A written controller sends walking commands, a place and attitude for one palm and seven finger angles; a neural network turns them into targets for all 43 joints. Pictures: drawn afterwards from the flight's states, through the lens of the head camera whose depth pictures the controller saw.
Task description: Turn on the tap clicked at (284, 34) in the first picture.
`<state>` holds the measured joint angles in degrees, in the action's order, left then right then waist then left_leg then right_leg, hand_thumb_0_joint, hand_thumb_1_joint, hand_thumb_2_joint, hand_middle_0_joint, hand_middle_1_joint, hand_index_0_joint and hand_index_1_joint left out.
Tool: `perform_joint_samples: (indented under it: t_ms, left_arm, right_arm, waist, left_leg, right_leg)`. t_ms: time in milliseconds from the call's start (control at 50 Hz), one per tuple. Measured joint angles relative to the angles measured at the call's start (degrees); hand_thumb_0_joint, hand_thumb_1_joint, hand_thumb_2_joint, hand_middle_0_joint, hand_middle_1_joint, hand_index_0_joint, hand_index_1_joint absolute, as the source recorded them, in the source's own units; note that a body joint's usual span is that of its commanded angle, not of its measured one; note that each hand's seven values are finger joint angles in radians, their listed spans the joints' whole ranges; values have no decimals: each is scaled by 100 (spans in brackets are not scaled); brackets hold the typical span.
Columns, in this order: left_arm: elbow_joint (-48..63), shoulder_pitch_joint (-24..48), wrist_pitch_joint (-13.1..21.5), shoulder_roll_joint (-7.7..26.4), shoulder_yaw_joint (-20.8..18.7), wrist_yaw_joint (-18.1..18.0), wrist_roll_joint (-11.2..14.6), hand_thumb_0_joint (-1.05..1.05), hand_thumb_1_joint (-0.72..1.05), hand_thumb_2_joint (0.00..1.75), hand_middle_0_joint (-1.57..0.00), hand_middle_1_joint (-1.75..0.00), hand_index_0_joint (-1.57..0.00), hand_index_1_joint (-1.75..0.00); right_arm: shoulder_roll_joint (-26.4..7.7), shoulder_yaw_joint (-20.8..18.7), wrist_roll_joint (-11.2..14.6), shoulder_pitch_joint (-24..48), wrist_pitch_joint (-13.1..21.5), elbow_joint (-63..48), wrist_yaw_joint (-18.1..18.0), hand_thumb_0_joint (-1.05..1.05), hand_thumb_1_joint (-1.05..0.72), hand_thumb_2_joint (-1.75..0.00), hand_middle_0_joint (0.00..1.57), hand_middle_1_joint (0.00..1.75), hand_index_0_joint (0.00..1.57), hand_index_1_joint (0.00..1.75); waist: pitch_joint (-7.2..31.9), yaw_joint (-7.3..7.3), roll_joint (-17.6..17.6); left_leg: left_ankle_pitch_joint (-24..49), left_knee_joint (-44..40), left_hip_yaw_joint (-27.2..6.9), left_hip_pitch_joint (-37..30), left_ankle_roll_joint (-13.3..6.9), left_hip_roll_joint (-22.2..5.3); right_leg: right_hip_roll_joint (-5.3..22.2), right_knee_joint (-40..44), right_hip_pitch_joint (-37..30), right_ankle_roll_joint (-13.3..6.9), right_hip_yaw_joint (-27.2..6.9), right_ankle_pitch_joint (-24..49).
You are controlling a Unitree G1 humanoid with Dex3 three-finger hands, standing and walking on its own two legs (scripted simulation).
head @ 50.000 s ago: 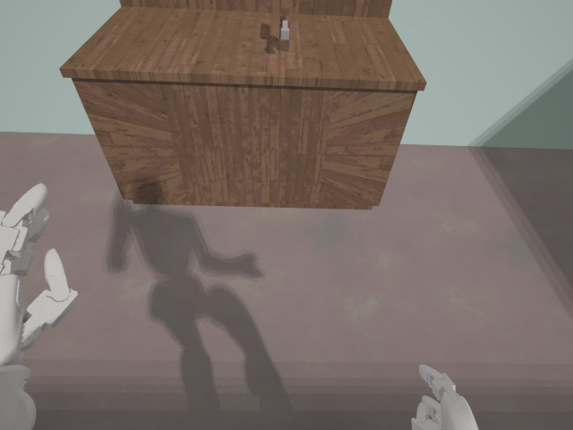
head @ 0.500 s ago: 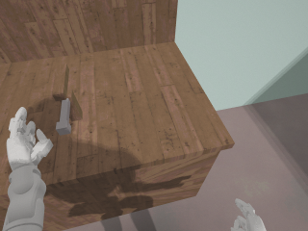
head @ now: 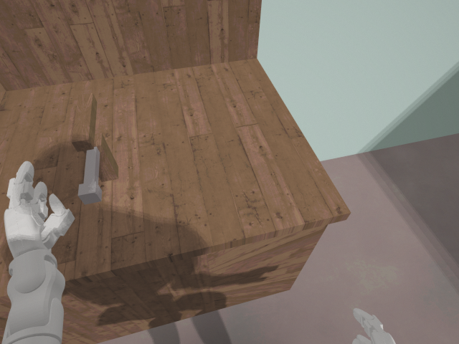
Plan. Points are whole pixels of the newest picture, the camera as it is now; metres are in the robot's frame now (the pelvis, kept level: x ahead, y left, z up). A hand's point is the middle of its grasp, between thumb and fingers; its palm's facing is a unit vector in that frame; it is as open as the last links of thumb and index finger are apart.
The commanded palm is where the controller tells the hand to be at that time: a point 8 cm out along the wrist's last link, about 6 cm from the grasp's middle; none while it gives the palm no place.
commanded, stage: push the lever round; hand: left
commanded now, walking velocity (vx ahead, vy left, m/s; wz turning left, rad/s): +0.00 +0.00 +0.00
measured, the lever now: (90, 192) +0.34 +0.27 +0.07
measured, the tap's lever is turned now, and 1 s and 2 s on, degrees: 0 7 32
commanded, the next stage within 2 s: none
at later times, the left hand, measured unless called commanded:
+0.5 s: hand (80, 211) +0.31 +0.27 +0.07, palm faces +0.50 -0.86 -0.07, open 7.8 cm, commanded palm +0.26 +0.30 +0.07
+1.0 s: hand (98, 212) +0.31 +0.24 +0.07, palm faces +0.53 -0.85 -0.06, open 7.8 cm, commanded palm +0.27 +0.27 +0.07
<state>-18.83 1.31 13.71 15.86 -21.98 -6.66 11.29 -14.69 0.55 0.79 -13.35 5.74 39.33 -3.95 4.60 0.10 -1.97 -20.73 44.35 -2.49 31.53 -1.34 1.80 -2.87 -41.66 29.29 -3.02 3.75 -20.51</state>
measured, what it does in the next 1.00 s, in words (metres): stands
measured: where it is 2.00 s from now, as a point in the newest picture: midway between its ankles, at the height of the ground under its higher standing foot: outside the picture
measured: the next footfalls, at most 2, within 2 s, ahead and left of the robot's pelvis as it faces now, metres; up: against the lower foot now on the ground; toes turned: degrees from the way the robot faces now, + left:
none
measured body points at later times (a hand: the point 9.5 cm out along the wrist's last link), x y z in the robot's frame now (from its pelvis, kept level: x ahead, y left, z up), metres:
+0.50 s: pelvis -0.01 +0.00 +0.00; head +0.03 +0.00 +0.45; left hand +0.28 +0.32 +0.07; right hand +0.15 -0.24 -0.10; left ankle +0.01 +0.10 -0.71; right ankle +0.00 -0.09 -0.71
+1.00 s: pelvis -0.01 -0.01 +0.00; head +0.02 -0.01 +0.45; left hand +0.27 +0.29 +0.07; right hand +0.16 -0.25 -0.11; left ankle +0.01 +0.10 -0.71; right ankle +0.00 -0.09 -0.71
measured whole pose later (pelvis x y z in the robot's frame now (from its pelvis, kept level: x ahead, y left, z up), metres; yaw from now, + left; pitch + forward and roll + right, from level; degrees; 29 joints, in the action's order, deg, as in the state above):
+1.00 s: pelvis -0.01 -0.01 +0.00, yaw +1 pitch +7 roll -1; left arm -17.2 3.6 13.3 10.8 -14.2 -15.2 8.1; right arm -14.2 1.0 0.2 -11.0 4.7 39.0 -3.3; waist 4.5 0.4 -2.3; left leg -20.6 45.4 -3.4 32.0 -0.9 2.0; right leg -2.7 -43.0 29.6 -3.5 4.7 -20.8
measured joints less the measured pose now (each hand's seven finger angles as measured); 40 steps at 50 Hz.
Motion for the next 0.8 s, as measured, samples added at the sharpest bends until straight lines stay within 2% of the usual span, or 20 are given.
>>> perform_joint_samples:
  t_ms: [220,480,800]
  left_arm:
    - [-3,88,37,-66,142,-25,-19,2,90,90,-15,-15,-15,-15]
    - [-82,335,-48,-135,330,-225,-135,2,90,90,-15,-15,-15,-15]
    - [208,27,-20,-350,565,-544,-234,2,90,90,-15,-15,-15,-15]
  right_arm:
    - [30,58,8,185,50,-5,-37,2,-90,-90,20,30,21,30]
    - [57,97,-8,181,12,-68,-4,2,-90,-90,20,30,21,30]
    - [53,44,-38,96,-119,-44,65,2,-90,-90,20,30,21,30]
  waist:
    - [-12,67,3]
    - [-7,18,1]
    - [8,-1,-20]
  left_leg:
    - [5,113,-66,92,-12,40]
    - [5,148,-68,136,-8,33]
    - [-4,83,-34,8,13,8]
  right_leg:
    - [38,-89,55,12,74,-14]
    - [30,-108,93,10,77,-5]
    - [7,-88,1,-15,37,-19]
